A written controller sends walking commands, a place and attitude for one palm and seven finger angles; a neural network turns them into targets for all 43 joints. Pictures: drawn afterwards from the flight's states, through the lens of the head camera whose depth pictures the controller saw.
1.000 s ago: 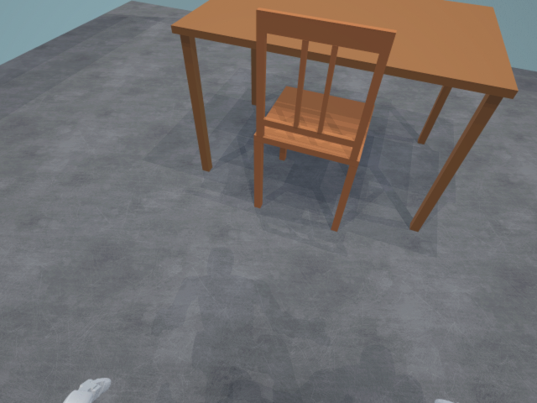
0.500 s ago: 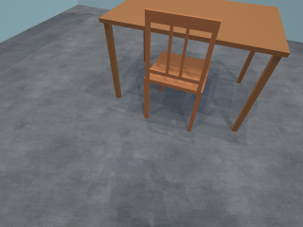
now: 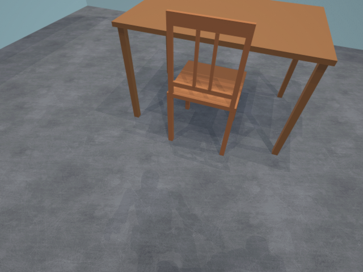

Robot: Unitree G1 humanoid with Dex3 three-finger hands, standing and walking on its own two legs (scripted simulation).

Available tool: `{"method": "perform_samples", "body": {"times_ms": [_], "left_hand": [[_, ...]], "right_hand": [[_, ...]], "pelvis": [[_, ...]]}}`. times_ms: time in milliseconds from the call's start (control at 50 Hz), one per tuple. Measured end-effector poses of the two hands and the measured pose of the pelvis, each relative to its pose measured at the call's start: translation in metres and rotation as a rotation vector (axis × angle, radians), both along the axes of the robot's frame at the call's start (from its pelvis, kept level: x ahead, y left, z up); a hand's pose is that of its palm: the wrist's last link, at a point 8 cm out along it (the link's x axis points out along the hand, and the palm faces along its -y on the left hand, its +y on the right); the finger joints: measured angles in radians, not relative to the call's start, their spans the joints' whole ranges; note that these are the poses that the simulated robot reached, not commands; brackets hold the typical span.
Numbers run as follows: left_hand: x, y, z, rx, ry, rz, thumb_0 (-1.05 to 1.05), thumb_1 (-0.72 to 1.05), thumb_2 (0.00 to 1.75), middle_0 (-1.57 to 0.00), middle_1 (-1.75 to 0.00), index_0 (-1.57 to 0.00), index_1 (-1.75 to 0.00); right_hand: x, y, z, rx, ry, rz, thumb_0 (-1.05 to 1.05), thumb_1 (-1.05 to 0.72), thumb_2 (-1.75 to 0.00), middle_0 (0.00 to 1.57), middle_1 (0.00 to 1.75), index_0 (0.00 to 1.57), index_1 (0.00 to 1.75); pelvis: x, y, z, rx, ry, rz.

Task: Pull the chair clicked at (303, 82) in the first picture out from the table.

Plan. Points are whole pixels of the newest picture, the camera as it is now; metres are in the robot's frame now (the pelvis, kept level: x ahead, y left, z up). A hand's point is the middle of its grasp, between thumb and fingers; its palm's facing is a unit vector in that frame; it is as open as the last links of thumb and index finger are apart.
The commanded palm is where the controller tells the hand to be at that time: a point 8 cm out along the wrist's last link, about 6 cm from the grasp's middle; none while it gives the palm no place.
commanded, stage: look at it before walking up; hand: left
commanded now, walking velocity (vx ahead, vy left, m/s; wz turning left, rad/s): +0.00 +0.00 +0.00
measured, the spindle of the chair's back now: (196, 60) +1.10 -0.02 -0.09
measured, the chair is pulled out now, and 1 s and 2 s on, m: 0.00 0.00 0.00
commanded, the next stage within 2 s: walk to a spot facing it in 0.54 s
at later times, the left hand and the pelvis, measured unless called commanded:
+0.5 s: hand out of the picture +0.08 +0.25 -0.16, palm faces -0.02 -0.94 -0.33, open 7.4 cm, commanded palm none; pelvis +0.01 +0.00 +0.00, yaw +0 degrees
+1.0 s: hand out of the picture +0.03 +0.22 -0.20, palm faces +0.04 -0.99 -0.16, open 7.4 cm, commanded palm none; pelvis +0.07 +0.04 -0.01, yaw +1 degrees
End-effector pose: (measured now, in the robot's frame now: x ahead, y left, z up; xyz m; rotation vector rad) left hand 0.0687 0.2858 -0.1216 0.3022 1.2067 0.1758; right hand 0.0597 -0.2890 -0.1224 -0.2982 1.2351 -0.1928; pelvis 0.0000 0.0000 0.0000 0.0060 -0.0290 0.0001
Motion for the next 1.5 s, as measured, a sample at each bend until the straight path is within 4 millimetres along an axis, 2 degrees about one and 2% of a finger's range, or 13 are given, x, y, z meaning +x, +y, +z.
{"method": "perform_samples", "body": {"times_ms": [520, 700, 820, 940, 1000, 1060, 1120, 1200, 1280, 1360, 1400, 1440, 1500], "left_hand": [[0.007, 0.005, 0.002, 0.009, -0.001, 0.012, 0.00, 0.90, 0.89, -0.20, -0.30, -0.20, -0.30], [0.006, 0.004, 0.001, 0.010, 0.000, 0.018, 0.00, 0.90, 0.89, -0.20, -0.30, -0.20, -0.30], [-0.012, -0.009, -0.017, -0.055, 0.039, 0.063, 0.00, 0.90, 0.89, -0.20, -0.30, -0.20, -0.30], [-0.043, -0.014, -0.045, -0.147, 0.158, 0.143, 0.00, 0.90, 0.89, -0.20, -0.30, -0.20, -0.30], [-0.041, -0.016, -0.045, -0.168, 0.240, 0.131, 0.00, 0.90, 0.89, -0.20, -0.30, -0.20, -0.30], [-0.017, -0.016, -0.039, -0.183, 0.243, 0.117, 0.01, 0.90, 0.89, -0.20, -0.30, -0.20, -0.30], [0.023, -0.018, -0.035, -0.190, 0.199, 0.106, 0.01, 0.90, 0.89, -0.20, -0.30, -0.20, -0.30], [0.089, -0.021, -0.033, -0.182, 0.131, 0.075, 0.01, 0.92, 0.89, -0.20, -0.30, -0.20, -0.30], [0.167, -0.029, -0.034, -0.168, 0.059, 0.016, 0.01, 0.92, 0.89, -0.19, -0.30, -0.20, -0.30], [0.246, -0.046, -0.039, -0.150, -0.046, -0.028, 0.01, 0.92, 0.89, -0.19, -0.30, -0.20, -0.30], [0.273, -0.052, -0.041, -0.138, -0.106, -0.021, 0.00, 0.91, 0.89, -0.19, -0.30, -0.20, -0.30], [0.285, -0.057, -0.039, -0.139, -0.126, 0.000, 0.00, 0.91, 0.89, -0.19, -0.30, -0.20, -0.30], [0.287, -0.062, -0.034, -0.138, -0.094, 0.021, 0.00, 0.91, 0.89, -0.19, -0.30, -0.20, -0.30]], "right_hand": [[0.025, 0.002, 0.004, -0.005, -0.035, 0.012, 0.01, -0.91, -0.90, 0.20, 0.30, 0.21, 0.30], [0.026, 0.003, 0.004, -0.003, -0.035, 0.013, 0.01, -0.91, -0.90, 0.20, 0.30, 0.21, 0.30], [0.011, 0.023, -0.008, 0.028, 0.034, 0.011, 0.01, -0.91, -0.90, 0.20, 0.30, 0.20, 0.30], [-0.001, 0.062, -0.017, 0.051, 0.110, -0.017, 0.01, -0.91, -0.90, 0.20, 0.30, 0.20, 0.30], [-0.014, 0.083, -0.016, 0.070, 0.131, -0.076, 0.01, -0.91, -0.90, 0.20, 0.30, 0.20, 0.30], [-0.032, 0.104, -0.011, 0.098, 0.207, -0.126, 0.01, -0.91, -0.90, 0.20, 0.30, 0.20, 0.30], [-0.048, 0.122, -0.004, 0.128, 0.301, -0.163, 0.01, -0.91, -0.90, 0.20, 0.30, 0.20, 0.30], [-0.054, 0.137, 0.000, 0.160, 0.400, -0.216, 0.01, -0.91, -0.90, 0.20, 0.30, 0.20, 0.30], [-0.041, 0.141, -0.005, 0.188, 0.456, -0.266, 0.01, -0.91, -0.90, 0.20, 0.30, 0.21, 0.30], [-0.008, 0.129, -0.023, 0.207, 0.489, -0.286, 0.01, -0.90, -0.90, 0.20, 0.30, 0.21, 0.30], [0.021, 0.116, -0.034, 0.209, 0.481, -0.273, 0.01, -0.90, -0.90, 0.20, 0.30, 0.21, 0.30], [0.062, 0.101, -0.040, 0.192, 0.416, -0.251, 0.01, -0.91, -0.90, 0.20, 0.30, 0.21, 0.30], [0.138, 0.079, -0.041, 0.158, 0.261, -0.199, 0.01, -0.91, -0.90, 0.20, 0.30, 0.20, 0.30]], "pelvis": [[0.011, 0.001, 0.001, 0.000, 0.001, -0.001], [0.012, 0.001, 0.001, -0.001, 0.000, 0.001], [0.027, 0.006, -0.005, -0.018, 0.006, 0.021], [0.056, 0.029, -0.014, -0.022, 0.007, 0.040], [0.074, 0.037, -0.012, -0.017, 0.013, 0.019], [0.091, 0.040, -0.005, -0.015, 0.017, 0.023], [0.110, 0.040, -0.002, -0.016, 0.021, 0.023], [0.138, 0.037, -0.003, -0.014, 0.023, 0.012], [0.174, 0.029, -0.010, -0.007, 0.023, -0.008], [0.219, 0.015, -0.026, -0.006, 0.018, -0.008], [0.238, 0.007, -0.033, -0.006, 0.013, -0.004], [0.250, 0.003, -0.031, -0.013, -0.002, 0.000], [0.267, 0.000, -0.022, -0.015, -0.007, -0.008]]}}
